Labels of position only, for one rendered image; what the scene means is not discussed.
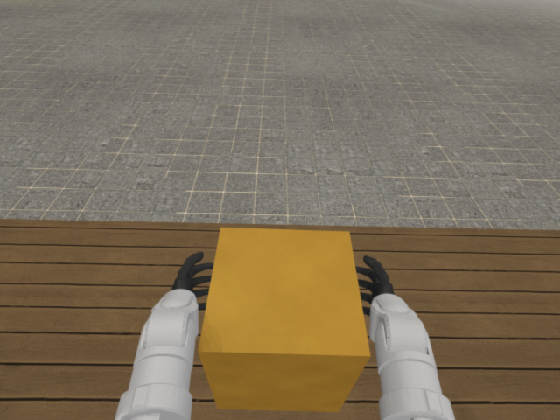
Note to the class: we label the left robot hand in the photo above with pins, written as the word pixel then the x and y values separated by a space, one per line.
pixel 185 278

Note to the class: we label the carton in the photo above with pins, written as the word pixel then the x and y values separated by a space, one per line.
pixel 284 327

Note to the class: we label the right robot hand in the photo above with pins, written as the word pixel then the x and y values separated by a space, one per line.
pixel 380 284

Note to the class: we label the robot right forearm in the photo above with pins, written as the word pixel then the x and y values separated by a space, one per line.
pixel 410 386

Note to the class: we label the robot left forearm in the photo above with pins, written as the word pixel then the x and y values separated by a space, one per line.
pixel 160 381

